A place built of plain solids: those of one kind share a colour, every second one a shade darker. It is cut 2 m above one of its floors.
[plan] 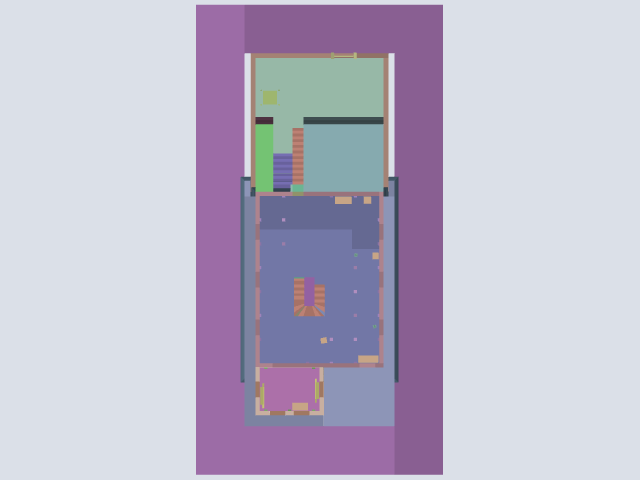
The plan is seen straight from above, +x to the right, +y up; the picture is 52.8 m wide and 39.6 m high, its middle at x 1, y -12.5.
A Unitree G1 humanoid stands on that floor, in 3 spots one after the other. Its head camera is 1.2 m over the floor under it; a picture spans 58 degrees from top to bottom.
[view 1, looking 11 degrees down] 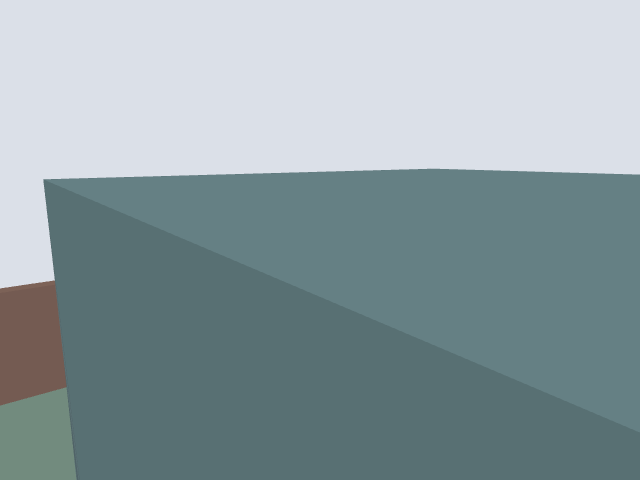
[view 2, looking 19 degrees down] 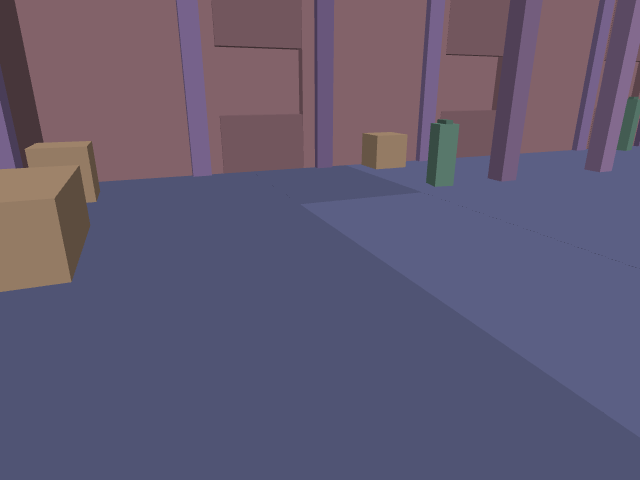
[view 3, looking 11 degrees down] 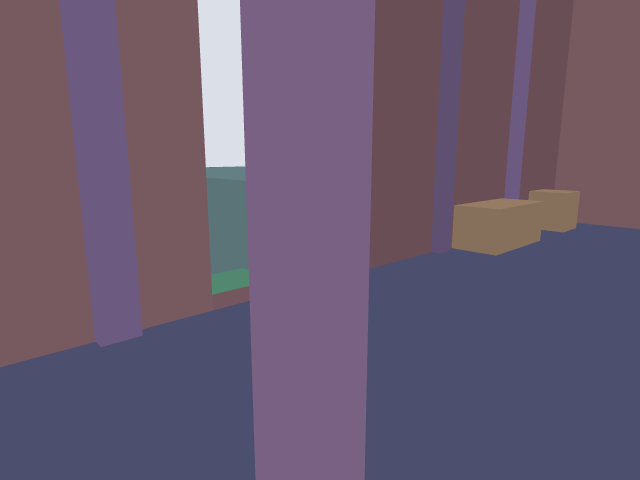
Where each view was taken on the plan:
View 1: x -0.81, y -8.52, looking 53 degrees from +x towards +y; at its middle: wall_court_mass_right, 1.31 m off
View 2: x -0.81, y -10.06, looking -22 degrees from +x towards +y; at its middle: floor_storey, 3.69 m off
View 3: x -2.86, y -11.83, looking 47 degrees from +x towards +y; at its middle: post_storey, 1.19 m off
